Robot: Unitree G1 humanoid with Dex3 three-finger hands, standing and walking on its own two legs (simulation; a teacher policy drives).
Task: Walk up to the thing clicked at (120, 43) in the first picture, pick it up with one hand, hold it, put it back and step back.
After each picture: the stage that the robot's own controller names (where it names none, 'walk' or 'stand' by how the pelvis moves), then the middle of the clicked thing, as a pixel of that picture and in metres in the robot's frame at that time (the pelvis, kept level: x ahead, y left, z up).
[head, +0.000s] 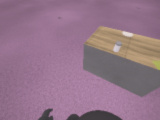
stand; (117, 46) +0.87 -0.28 -0.11
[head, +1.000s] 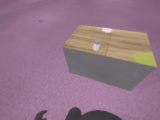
walk; (96, 45) +0.80 +0.01 -0.08
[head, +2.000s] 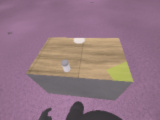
stand; (65, 65) +0.48 +0.28 -0.10
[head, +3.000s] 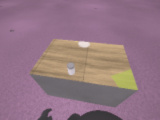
stand; (71, 68) +0.47 +0.21 -0.11
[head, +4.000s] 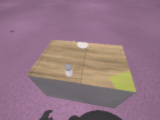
stand; (68, 70) +0.46 +0.23 -0.11
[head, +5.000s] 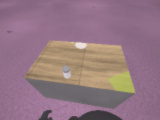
stand; (66, 72) +0.43 +0.24 -0.11
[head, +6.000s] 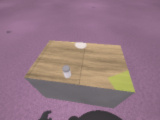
stand; (66, 71) +0.44 +0.24 -0.12
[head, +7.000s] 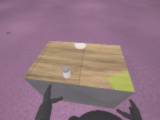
rise first; (66, 72) +0.44 +0.25 -0.11
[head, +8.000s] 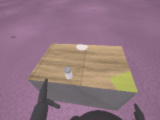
go down; (68, 73) +0.44 +0.25 -0.11
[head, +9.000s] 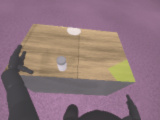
go down; (61, 64) +0.43 +0.22 -0.04
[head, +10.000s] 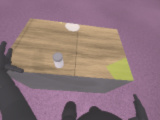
approach; (58, 60) +0.44 +0.23 -0.03
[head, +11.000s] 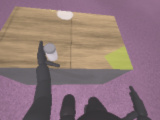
close; (51, 52) +0.46 +0.24 +0.01
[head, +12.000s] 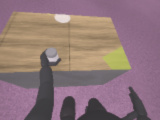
lift; (53, 56) +0.45 +0.22 +0.00
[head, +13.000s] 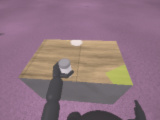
lift; (65, 68) +0.33 +0.18 +0.11
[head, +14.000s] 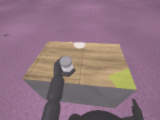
hold; (67, 66) +0.32 +0.17 +0.14
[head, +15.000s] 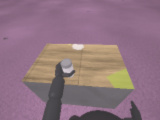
hold; (67, 68) +0.34 +0.17 +0.11
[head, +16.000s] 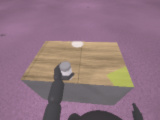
hold; (66, 71) +0.32 +0.18 +0.09
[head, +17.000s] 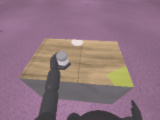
crouch; (63, 61) +0.37 +0.20 +0.12
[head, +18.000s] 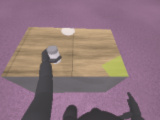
lower; (54, 54) +0.46 +0.24 +0.05
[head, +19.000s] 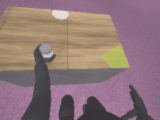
lower; (47, 53) +0.47 +0.25 +0.00
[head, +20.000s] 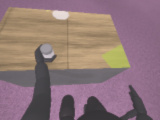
lower; (48, 53) +0.47 +0.24 +0.01
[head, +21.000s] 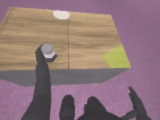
lower; (49, 53) +0.47 +0.24 +0.01
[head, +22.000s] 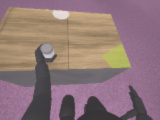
lower; (48, 53) +0.47 +0.24 +0.01
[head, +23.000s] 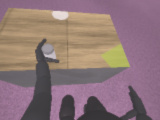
withdraw; (49, 53) +0.47 +0.24 +0.01
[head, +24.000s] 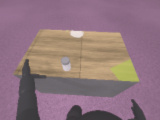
sink last; (66, 64) +0.45 +0.21 -0.05
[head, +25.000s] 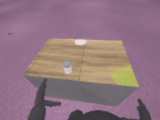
stand; (67, 67) +0.46 +0.25 -0.06
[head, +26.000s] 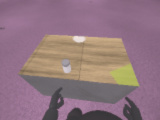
stand; (66, 66) +0.45 +0.23 -0.05
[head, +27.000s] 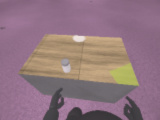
stand; (66, 65) +0.45 +0.24 -0.05
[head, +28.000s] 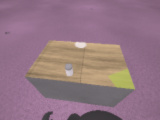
stand; (69, 69) +0.46 +0.22 -0.10
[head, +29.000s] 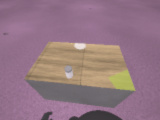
stand; (68, 72) +0.44 +0.22 -0.11
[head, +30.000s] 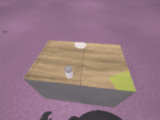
stand; (68, 72) +0.44 +0.22 -0.12
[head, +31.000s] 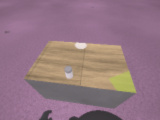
stand; (68, 72) +0.43 +0.22 -0.12
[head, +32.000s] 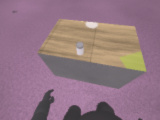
walk; (80, 48) +0.61 +0.13 -0.08
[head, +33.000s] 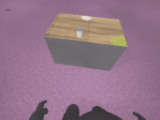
walk; (79, 32) +0.92 +0.20 -0.10
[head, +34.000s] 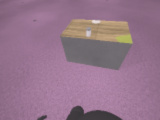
stand; (88, 32) +1.11 +0.16 -0.10
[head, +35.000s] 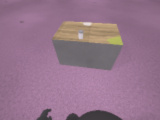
stand; (80, 34) +1.08 +0.18 -0.11
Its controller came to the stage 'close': yes
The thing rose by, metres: 0.24
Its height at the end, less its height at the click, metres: +0.00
